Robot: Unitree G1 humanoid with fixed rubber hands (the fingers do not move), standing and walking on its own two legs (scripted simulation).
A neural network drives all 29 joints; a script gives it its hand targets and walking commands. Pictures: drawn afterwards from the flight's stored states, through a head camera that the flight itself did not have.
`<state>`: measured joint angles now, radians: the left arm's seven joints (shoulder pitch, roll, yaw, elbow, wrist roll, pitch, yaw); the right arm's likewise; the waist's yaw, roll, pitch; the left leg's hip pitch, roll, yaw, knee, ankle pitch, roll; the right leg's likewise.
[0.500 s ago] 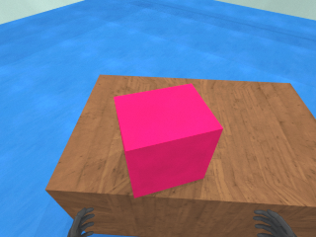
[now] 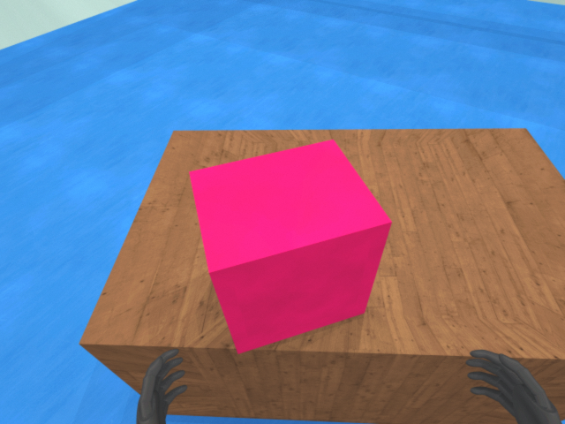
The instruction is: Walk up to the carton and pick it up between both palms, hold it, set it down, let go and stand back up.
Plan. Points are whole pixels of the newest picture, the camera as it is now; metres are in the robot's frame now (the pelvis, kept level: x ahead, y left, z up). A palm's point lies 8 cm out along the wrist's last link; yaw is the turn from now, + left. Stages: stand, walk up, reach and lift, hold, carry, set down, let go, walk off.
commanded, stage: reach and lift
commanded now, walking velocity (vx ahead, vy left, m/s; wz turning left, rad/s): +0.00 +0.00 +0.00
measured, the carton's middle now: (284, 248) +0.45 +0.05 -0.04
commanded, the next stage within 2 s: none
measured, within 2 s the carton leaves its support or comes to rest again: neither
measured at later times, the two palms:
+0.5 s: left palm (147, 373) +0.21 +0.22 -0.01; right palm (513, 352) +0.26 -0.26 +0.00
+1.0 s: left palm (141, 326) +0.25 +0.23 +0.03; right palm (489, 294) +0.32 -0.24 +0.04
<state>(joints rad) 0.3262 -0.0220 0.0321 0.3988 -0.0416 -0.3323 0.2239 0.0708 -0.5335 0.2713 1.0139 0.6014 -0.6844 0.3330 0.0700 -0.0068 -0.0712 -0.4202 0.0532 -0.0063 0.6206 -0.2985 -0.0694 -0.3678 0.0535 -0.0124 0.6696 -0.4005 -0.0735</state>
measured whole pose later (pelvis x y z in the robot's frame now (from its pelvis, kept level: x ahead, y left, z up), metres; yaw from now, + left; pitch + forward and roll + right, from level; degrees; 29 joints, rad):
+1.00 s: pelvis -0.03 +0.01 +0.02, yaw -2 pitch +8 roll +0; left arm -0.13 0.02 0.13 0.34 -0.07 0.03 0.24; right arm -0.37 -0.57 0.25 0.89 0.57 -0.31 0.28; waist 0.12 -0.01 -0.06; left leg -0.42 0.06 0.01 0.45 -0.17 -0.05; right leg -0.37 0.07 0.03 0.48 -0.24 -0.05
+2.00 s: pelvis -0.03 +0.01 +0.02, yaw -2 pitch +16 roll -1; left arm -0.58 0.08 0.22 0.28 -0.14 0.49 0.22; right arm -0.89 -0.61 0.14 0.91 0.46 0.14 0.21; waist 0.22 0.03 -0.15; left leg -0.55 0.07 -0.01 0.35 -0.09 -0.05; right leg -0.49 0.08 0.02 0.35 -0.15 -0.05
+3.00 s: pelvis -0.03 +0.02 +0.00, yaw -3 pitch +30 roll -2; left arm -0.74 0.02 0.19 0.91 -0.12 -0.06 0.20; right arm -1.06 -0.51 0.16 1.35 0.35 -0.18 0.18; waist 0.31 0.03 -0.28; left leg -0.90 0.08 0.00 0.51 -0.13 -0.04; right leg -0.83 0.09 0.02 0.49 -0.17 -0.04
